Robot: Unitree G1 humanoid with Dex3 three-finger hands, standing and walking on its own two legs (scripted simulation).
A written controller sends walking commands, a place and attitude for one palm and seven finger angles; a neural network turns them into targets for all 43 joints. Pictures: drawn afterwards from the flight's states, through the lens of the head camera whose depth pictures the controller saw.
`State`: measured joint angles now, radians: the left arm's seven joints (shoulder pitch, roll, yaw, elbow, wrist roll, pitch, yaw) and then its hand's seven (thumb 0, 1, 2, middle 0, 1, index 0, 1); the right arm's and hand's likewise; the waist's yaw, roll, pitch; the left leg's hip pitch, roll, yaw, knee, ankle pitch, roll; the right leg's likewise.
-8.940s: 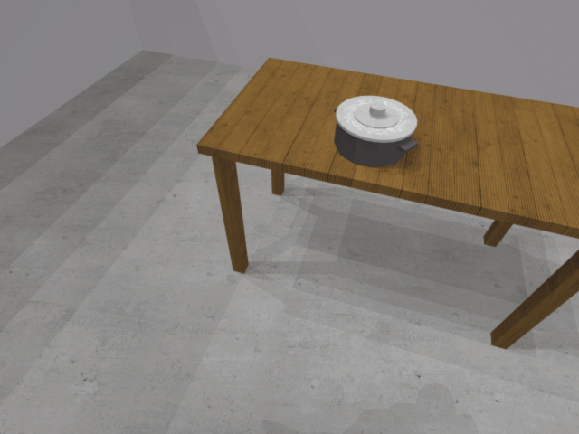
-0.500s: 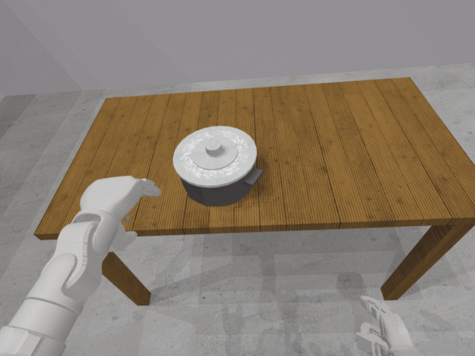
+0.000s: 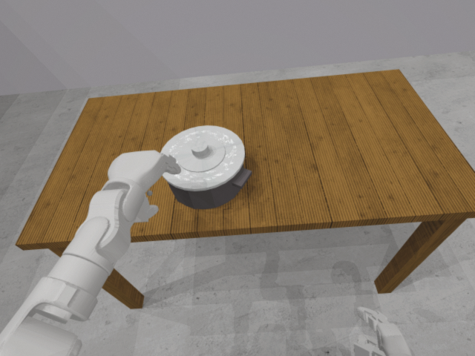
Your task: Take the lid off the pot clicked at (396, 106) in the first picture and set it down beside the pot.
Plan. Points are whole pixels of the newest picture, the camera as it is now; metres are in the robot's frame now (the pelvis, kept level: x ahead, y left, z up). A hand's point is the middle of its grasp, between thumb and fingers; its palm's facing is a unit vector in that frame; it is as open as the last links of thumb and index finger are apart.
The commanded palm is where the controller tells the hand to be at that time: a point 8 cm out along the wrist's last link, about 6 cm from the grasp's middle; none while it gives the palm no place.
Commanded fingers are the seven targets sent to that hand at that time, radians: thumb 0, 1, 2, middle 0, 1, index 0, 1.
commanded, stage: move the open hand above the knob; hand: left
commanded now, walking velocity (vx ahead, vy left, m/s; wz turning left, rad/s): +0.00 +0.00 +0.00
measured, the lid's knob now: (199, 148) +0.56 +0.13 +0.00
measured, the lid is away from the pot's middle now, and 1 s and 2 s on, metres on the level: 0.00 0.00 0.00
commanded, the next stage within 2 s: none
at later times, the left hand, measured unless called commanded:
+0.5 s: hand (173, 162) +0.45 +0.15 +0.06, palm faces -0.33 -0.07 -0.94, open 10.1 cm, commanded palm +0.46 +0.16 +0.13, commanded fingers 0.00 -0.26 1.34 -0.82 -0.08 -0.82 -0.08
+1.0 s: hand (197, 136) +0.52 +0.11 +0.07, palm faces -0.34 -0.10 -0.94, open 10.1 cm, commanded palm +0.53 +0.13 +0.13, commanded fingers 0.00 -0.26 1.34 -0.82 -0.08 -0.82 -0.08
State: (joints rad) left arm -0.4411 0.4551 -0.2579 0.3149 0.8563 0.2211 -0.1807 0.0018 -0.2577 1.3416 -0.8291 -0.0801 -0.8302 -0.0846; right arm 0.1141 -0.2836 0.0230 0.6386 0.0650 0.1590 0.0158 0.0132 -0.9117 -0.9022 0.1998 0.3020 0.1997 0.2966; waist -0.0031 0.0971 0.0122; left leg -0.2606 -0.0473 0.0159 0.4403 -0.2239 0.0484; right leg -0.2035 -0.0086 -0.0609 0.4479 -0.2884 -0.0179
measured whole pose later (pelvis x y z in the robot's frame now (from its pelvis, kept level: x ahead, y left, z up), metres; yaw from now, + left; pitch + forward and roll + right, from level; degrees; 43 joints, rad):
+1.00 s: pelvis +0.01 +0.01 -0.01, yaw -3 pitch +13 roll +0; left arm -1.13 0.35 -0.23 1.13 0.90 0.27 -0.13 0.00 -0.26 1.34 -0.83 -0.08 -0.83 -0.08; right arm 0.25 -0.27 -0.01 0.77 0.06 0.17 0.01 0.01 -0.91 -0.90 0.20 0.30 0.20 0.30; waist -0.14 0.06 -0.07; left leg -0.49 -0.03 0.06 0.50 -0.25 0.06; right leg -0.44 0.00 -0.02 0.49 -0.29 -0.01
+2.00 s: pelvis +0.01 +0.01 -0.01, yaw -3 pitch +16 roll -1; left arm -1.20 0.40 -0.21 1.24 0.93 0.26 -0.13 0.00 -0.26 1.34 -0.82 -0.08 -0.83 -0.08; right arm 0.31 -0.27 -0.01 0.79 0.06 0.13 0.00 0.01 -0.91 -0.90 0.20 0.30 0.20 0.30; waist -0.17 0.05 -0.09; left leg -0.54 -0.02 0.07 0.53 -0.26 0.06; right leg -0.49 0.02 -0.01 0.50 -0.29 -0.01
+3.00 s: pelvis +0.00 +0.02 -0.02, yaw -4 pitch +19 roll -2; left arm -1.18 0.43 -0.19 1.30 0.95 0.23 -0.07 0.00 -0.25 1.34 -0.84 -0.09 -0.83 -0.08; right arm 0.34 -0.26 -0.02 0.80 0.04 0.15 0.01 0.01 -0.91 -0.90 0.20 0.30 0.20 0.30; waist -0.20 0.05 -0.10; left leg -0.67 -0.01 0.06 0.63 -0.29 0.07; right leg -0.60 0.02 -0.01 0.57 -0.30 0.00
